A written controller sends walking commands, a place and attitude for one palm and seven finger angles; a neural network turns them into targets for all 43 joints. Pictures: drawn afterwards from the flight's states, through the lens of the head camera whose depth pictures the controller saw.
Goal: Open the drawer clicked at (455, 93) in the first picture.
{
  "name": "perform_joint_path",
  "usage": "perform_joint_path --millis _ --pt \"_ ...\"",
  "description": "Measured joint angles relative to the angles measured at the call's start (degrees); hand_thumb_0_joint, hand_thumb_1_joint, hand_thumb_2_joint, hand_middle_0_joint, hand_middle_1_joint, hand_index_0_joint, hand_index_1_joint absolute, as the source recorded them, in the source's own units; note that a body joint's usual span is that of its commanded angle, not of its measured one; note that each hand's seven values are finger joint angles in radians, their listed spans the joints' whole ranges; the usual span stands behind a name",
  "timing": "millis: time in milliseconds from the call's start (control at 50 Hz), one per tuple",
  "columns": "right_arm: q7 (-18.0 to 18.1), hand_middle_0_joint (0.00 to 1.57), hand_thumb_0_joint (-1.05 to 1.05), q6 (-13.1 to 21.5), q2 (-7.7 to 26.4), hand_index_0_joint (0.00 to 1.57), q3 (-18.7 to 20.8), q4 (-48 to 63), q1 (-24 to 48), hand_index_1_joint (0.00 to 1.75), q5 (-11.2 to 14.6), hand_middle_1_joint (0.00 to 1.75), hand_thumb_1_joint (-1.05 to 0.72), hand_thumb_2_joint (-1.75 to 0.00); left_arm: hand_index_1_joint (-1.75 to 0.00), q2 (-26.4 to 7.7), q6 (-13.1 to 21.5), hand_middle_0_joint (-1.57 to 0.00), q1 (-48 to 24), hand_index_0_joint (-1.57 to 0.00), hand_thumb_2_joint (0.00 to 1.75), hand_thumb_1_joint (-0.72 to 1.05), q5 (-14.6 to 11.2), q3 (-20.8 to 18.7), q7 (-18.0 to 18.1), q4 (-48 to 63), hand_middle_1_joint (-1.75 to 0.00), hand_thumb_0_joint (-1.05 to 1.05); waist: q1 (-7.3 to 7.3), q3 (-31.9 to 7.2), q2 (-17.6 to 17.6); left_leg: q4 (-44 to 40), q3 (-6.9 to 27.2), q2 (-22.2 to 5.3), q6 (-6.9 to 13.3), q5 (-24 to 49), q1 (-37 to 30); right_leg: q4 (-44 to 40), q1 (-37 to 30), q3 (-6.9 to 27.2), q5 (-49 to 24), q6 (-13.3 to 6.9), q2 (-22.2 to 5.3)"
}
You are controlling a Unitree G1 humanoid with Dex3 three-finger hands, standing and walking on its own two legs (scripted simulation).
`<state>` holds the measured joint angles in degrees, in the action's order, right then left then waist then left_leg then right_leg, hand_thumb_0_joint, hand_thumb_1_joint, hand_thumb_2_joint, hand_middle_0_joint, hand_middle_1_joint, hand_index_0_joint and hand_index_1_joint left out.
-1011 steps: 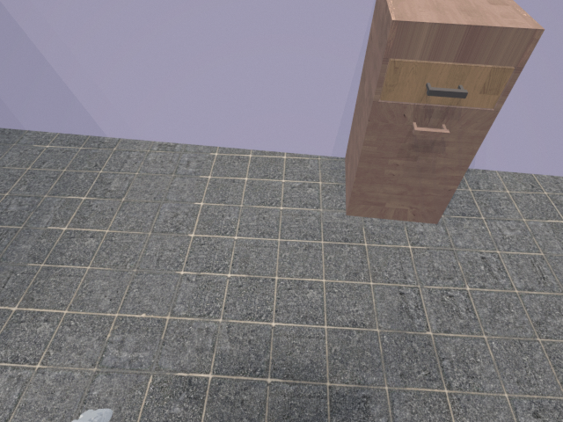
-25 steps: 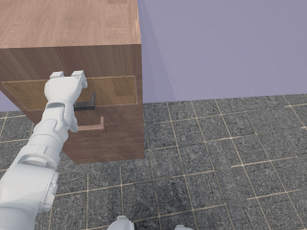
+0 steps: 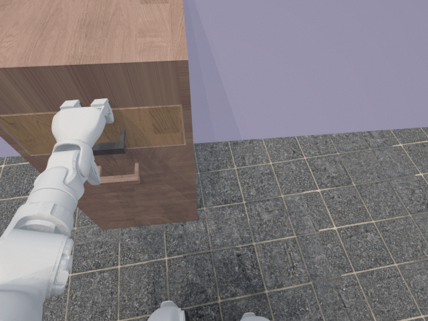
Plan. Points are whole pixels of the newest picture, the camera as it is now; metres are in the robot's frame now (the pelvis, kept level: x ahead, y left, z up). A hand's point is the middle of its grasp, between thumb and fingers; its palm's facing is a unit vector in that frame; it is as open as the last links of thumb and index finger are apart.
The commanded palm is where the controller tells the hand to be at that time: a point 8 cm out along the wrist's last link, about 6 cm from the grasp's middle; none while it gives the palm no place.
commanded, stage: move the hooked fingers above the handle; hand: left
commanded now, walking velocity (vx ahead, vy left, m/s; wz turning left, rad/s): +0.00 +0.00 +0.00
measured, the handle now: (98, 142) +0.51 +0.25 -0.04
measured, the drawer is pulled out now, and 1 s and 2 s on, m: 0.00 0.00 0.00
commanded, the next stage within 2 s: lower the fingers behind the handle in 0.74 s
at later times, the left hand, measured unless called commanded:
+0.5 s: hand (91, 142) +0.47 +0.23 +0.02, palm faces -0.04 -0.02 -1.00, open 13.4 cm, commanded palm +0.47 +0.24 +0.08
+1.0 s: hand (91, 142) +0.47 +0.23 +0.02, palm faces -0.02 -0.02 -1.00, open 13.4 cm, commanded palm +0.47 +0.25 +0.06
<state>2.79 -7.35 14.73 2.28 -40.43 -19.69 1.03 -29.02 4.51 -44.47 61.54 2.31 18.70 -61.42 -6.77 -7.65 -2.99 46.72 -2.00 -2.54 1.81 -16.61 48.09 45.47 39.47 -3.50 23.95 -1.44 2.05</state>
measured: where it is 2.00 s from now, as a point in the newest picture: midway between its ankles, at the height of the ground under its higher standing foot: outside the picture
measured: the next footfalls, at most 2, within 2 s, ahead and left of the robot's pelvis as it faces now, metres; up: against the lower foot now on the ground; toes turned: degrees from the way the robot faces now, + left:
none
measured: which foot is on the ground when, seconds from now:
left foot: down 0.00-1.00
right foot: down 0.00-1.00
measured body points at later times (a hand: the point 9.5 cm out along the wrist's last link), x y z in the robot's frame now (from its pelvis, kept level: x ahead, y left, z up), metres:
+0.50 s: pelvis -0.01 +0.01 -0.01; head +0.08 +0.01 +0.44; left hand +0.47 +0.23 +0.08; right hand -0.01 -0.27 -0.13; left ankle +0.05 +0.10 -0.70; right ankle -0.03 -0.11 -0.70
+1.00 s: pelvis -0.02 +0.01 -0.01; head +0.07 +0.02 +0.43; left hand +0.47 +0.23 +0.07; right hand -0.02 -0.26 -0.13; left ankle +0.05 +0.10 -0.70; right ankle -0.03 -0.11 -0.70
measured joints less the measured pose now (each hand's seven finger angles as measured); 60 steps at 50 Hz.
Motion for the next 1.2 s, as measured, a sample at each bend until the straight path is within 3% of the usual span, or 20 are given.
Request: perform_joint_path --millis 840,1200 --pt "1.3 0.2 0.01 0.8 0.1 0.21 -1.7 1.1 -0.5 0.3 0.1 0.3 -0.91 -0.89 -1.21 -1.3 -0.4 -0.36 -3.4 -0.4 0.31 -0.48 1.3 -1.2 0.6 -2.6 -1.23 0.0 -1.9 0.3 0.0 2.4 -0.9 -0.1 1.1 0.7 3.7 2.9 4.1 0.9 -0.8 1.0 -0.1" --pt "1.2 0.2 0.01 0.8 0.4 0.21 -2.5 1.6 -0.1 0.3 0.0 0.3 -0.91 -0.89 -1.23 -0.9 -1.5 -0.35 -6.7 -0.38 0.31 -0.48 1.4 0.1 3.4 -5.5 -1.25 0.0 -1.91 -0.2 0.2 5.1 -0.4 -0.1 1.2 0.4 7.0 5.9 7.4 0.5 -0.1 1.0 -0.2"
